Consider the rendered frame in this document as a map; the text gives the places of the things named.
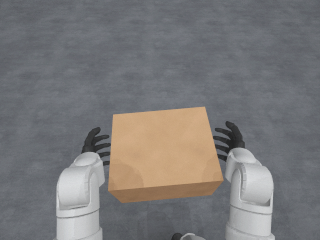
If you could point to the left robot forearm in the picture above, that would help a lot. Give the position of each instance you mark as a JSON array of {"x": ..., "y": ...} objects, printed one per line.
[{"x": 78, "y": 200}]

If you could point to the robot right hand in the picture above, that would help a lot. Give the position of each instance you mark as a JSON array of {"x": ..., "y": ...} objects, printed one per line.
[{"x": 235, "y": 141}]

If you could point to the carton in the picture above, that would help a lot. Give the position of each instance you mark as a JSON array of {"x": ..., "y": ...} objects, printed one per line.
[{"x": 163, "y": 154}]

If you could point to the right robot forearm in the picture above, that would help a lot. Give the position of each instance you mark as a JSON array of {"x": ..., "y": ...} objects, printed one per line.
[{"x": 251, "y": 197}]

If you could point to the robot left hand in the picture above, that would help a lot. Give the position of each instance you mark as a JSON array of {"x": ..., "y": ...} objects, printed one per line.
[{"x": 91, "y": 140}]

